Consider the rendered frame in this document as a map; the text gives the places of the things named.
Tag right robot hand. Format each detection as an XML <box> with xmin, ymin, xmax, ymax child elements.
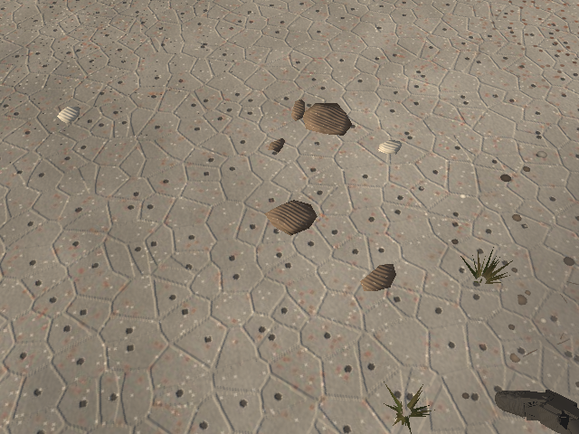
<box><xmin>495</xmin><ymin>390</ymin><xmax>579</xmax><ymax>434</ymax></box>

